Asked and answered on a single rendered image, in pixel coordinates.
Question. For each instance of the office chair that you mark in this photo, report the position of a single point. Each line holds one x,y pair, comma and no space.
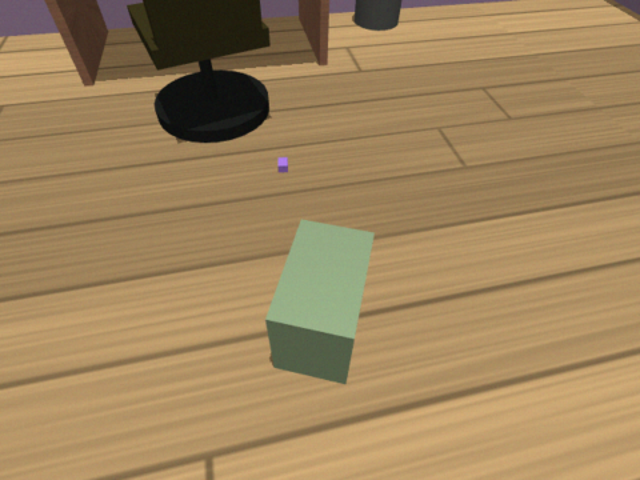
211,105

